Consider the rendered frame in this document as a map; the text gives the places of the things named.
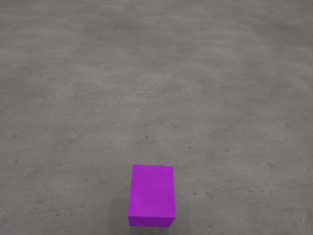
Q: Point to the carton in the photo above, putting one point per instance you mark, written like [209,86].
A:
[152,198]

